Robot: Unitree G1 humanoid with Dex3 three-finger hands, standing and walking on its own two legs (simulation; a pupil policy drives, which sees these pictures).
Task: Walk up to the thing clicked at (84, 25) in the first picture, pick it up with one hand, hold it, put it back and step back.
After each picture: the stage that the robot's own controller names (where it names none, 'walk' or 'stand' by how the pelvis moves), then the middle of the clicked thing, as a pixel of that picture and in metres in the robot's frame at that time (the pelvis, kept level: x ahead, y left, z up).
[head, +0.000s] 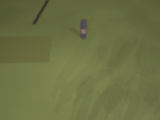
stand; (83, 29) +1.64 -0.02 -0.65
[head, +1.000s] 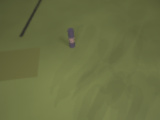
walk; (71, 38) +1.50 +0.21 -0.64
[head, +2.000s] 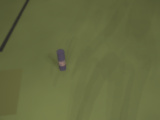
walk; (61, 60) +1.01 +0.26 -0.64
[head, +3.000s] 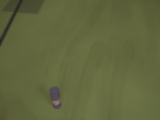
walk; (55, 98) +0.62 +0.19 -0.63
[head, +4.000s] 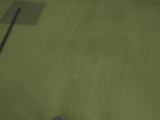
stand; out of the picture +0.41 +0.17 -0.63
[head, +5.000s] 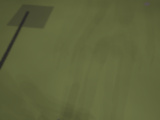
stand; out of the picture +0.41 +0.17 -0.65
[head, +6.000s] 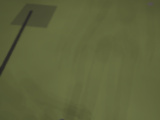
stand; out of the picture +0.41 +0.15 -0.66
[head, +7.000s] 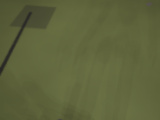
stand; out of the picture +0.41 +0.17 -0.66
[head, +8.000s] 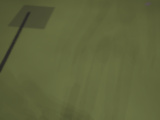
stand; out of the picture +0.40 +0.17 -0.66
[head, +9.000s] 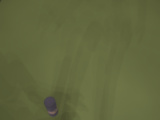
go down; (51, 107) +0.43 +0.17 -0.60
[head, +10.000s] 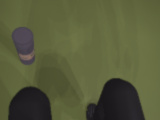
go down; (25, 49) +0.50 +0.18 -0.24
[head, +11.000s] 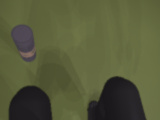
close in; (26, 46) +0.50 +0.17 -0.25
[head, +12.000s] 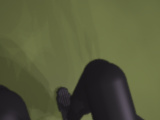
close in; out of the picture +0.50 +0.22 -0.17
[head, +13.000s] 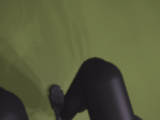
close; out of the picture +0.49 +0.23 -0.18
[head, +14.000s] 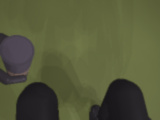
lift; (17, 63) +0.37 +0.21 -0.06
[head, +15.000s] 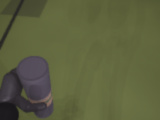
hold; (39, 92) +0.30 +0.14 +0.07
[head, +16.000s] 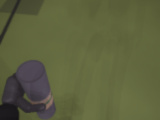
hold; (40, 94) +0.30 +0.15 +0.03
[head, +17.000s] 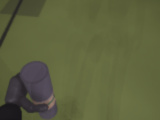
crouch; (42, 94) +0.30 +0.14 +0.03
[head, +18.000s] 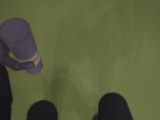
crouch; (26, 52) +0.44 +0.15 -0.04
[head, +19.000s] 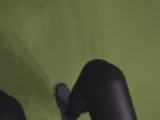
lower; out of the picture +0.48 +0.23 -0.17
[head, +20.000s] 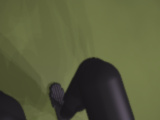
lower; out of the picture +0.48 +0.23 -0.18
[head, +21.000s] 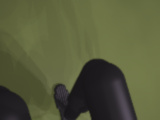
lower; out of the picture +0.47 +0.22 -0.17
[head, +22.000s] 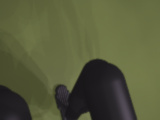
lower; out of the picture +0.47 +0.22 -0.17
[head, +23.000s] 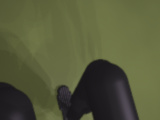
loosen; out of the picture +0.45 +0.19 -0.17
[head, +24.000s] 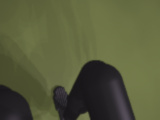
withdraw; out of the picture +0.46 +0.20 -0.19
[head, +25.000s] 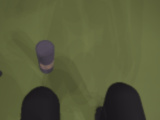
walk; (45, 59) +0.47 +0.14 -0.26
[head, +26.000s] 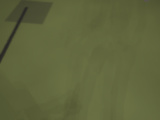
stand; out of the picture +0.38 +0.12 -0.59
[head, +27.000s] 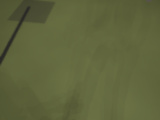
stand; out of the picture +0.39 +0.13 -0.60
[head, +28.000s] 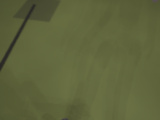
stand; out of the picture +0.39 +0.12 -0.62
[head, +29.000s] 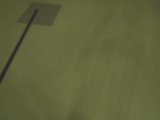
walk; out of the picture +0.39 +0.13 -0.66
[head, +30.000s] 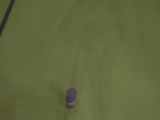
walk; (70, 99) +0.51 +0.03 -0.64
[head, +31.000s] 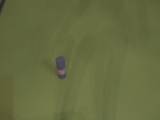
walk; (61, 68) +0.77 +0.17 -0.61
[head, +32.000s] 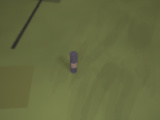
stand; (73, 62) +1.04 +0.10 -0.63
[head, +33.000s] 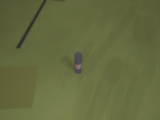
stand; (78, 63) +1.02 +0.07 -0.66
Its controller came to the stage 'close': yes
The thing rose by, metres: 0.69
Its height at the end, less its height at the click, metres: +0.00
